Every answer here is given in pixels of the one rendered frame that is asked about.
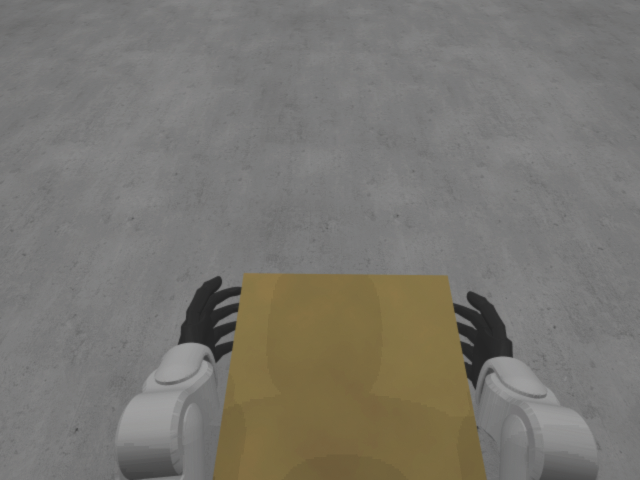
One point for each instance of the robot left hand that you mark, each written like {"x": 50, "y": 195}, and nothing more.
{"x": 201, "y": 317}

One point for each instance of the robot right hand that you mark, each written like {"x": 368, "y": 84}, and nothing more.
{"x": 489, "y": 339}

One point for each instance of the robot left forearm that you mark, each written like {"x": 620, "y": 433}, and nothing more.
{"x": 160, "y": 434}

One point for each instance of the robot right forearm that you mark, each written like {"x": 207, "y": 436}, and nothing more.
{"x": 538, "y": 438}

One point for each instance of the carton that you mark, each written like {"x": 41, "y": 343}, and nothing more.
{"x": 347, "y": 377}

